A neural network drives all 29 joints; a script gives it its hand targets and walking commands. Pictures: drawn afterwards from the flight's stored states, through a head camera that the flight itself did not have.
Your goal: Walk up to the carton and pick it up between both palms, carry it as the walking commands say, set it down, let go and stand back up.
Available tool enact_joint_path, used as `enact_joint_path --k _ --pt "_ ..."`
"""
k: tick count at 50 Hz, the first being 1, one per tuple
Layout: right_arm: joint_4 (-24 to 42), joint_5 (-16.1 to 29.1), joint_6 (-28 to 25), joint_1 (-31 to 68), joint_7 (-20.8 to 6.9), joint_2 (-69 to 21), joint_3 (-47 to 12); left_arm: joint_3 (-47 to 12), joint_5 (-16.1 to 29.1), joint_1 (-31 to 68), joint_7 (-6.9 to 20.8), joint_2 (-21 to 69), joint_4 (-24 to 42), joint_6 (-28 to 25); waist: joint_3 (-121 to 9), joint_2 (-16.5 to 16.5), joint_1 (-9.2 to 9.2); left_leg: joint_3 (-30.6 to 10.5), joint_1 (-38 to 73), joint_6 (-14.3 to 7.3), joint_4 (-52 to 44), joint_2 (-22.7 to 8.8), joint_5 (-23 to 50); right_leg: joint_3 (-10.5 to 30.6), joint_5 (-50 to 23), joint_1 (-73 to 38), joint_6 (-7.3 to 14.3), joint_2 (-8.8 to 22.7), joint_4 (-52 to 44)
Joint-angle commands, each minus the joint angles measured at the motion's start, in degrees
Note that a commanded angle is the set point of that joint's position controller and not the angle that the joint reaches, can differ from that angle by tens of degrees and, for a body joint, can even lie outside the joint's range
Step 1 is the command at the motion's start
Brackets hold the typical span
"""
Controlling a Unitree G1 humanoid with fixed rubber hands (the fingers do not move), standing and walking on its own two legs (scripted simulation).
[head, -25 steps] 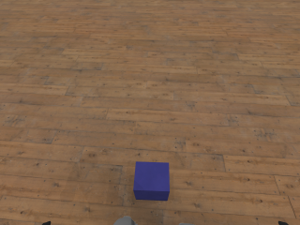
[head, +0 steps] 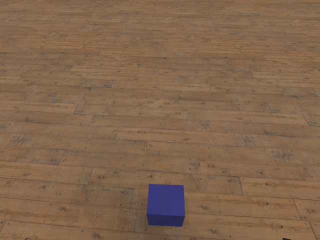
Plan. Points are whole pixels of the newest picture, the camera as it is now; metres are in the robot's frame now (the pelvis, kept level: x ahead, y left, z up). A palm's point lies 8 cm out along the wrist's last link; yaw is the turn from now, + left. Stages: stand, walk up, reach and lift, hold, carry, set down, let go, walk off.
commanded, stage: walk up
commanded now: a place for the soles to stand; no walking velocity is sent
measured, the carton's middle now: (165, 205) +0.44 -0.01 -0.66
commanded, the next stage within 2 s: stand in 1.20 s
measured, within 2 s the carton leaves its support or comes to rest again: neither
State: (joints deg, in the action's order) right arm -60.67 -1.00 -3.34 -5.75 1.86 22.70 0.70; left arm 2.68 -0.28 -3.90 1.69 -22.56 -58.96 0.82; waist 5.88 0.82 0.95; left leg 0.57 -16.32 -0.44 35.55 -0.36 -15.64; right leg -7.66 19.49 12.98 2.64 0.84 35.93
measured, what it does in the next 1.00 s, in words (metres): shifts its weight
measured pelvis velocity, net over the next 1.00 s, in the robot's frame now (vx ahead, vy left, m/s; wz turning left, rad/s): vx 0.02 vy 0.05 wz -0.04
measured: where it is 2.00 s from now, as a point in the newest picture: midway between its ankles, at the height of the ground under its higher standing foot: outside the picture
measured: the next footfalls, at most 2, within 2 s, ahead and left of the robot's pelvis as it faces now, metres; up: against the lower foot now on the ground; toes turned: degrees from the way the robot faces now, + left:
none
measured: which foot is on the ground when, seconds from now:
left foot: down 0.00-1.00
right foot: down 0.00-1.00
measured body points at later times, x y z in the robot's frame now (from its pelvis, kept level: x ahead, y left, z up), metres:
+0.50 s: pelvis +0.01 +0.03 +0.02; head +0.03 +0.04 +0.47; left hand +0.13 +0.34 -0.10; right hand +0.12 -0.27 -0.10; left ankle +0.04 +0.12 -0.73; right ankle +0.01 -0.09 -0.73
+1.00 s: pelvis +0.02 +0.05 +0.02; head +0.03 +0.06 +0.47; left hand +0.11 +0.36 -0.11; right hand +0.12 -0.25 -0.09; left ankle +0.04 +0.12 -0.73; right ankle +0.01 -0.09 -0.73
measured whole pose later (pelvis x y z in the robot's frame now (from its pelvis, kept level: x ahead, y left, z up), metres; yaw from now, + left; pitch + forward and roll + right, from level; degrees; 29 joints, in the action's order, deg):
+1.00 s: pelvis +0.02 +0.05 +0.02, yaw -2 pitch -2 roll +0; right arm -64.9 -0.8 -2.1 -2.5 0.2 19.8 0.5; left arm 0.4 0.0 -4.7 0.3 -21.0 -66.3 -0.9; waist 3.2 1.3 0.9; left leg 4.1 -5.9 -4.0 15.5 3.3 -7.5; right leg -4.1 10.3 4.1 -2.0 3.4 17.0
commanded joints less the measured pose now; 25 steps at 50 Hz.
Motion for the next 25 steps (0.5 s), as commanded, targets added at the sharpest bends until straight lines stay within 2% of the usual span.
enact_joint_path --k 1,3,6,10,14,17,21,23,25 --pt "2.64 0.55 0.10 7.27 -0.55 9.95 1.12 1.03 0.72 1.91 -0.77 -10.33 1.27 -2.31 -6.23 -3.44 1.05 -8.13 -2.01 -2.71 -9.93 -5.26 11.27 14.30 -7.19 -6.85 0.80 9.23 -17.40" --pt "0.87 0.70 0.49 5.69 -0.72 10.42 1.31 0.88 0.60 4.17 -1.21 -11.84 0.61 -2.71 -6.44 -2.64 -0.61 -5.60 2.98 -1.25 -9.39 -4.08 12.70 14.95 -12.07 -5.16 1.97 11.54 -18.44" --pt "-0.22 0.78 0.72 5.79 -1.02 10.49 1.30 0.38 0.75 6.02 -1.42 -11.00 -0.45 -2.62 -8.15 0.54 -0.93 -6.60 7.46 -1.83 -12.69 -5.45 16.45 11.22 -13.31 -6.37 0.11 9.65 -19.34" --pt "-1.34 0.63 0.73 6.37 -1.07 10.01 1.23 -0.04 0.85 6.60 -1.49 -9.99 -1.86 -2.40 -8.18 -0.09 -0.90 -6.53 8.47 -1.48 -15.74 -6.35 17.19 10.02 -11.83 -8.06 -0.91 8.71 -20.54" --pt "-1.94 0.51 0.71 6.76 -1.05 9.97 1.06 -0.20 0.74 6.13 -1.54 -9.93 -2.62 -2.46 -8.70 1.02 -0.47 -7.50 8.35 -1.42 -17.66 -6.92 16.96 9.49 -11.63 -9.84 -1.09 8.42 -21.17" --pt "-2.06 0.35 0.55 6.90 -1.11 10.26 1.28 -0.27 0.85 6.02 -1.56 -9.46 -2.58 -2.47 -8.60 -0.72 -0.52 -7.82 8.10 -1.28 -19.00 -7.31 16.07 9.46 -10.74 -9.86 -1.14 8.22 -21.39" --pt "-2.23 0.36 0.45 7.40 -1.24 9.85 1.30 -0.42 0.72 5.72 -1.59 -9.36 -2.74 -2.43 -8.36 -0.01 -0.31 -8.10 8.37 -1.37 -20.22 -7.50 15.89 9.48 -11.31 -10.17 -1.00 8.21 -21.60" --pt "-2.11 0.21 0.42 7.05 -1.33 9.63 1.27 -0.56 0.74 5.48 -1.53 -9.21 -2.78 -2.53 -8.02 -1.54 -0.43 -8.04 8.32 -1.22 -20.88 -7.66 14.90 9.55 -10.16 -9.26 -1.06 8.16 -21.82" --pt "-2.02 0.21 0.40 7.00 -1.36 9.68 1.28 -0.64 0.66 5.08 -1.57 -9.21 -2.75 -2.66 -8.66 -1.45 -0.36 -8.33 8.72 -1.44 -21.19 -8.02 15.14 9.41 -11.01 -9.96 -1.00 8.09 -21.43"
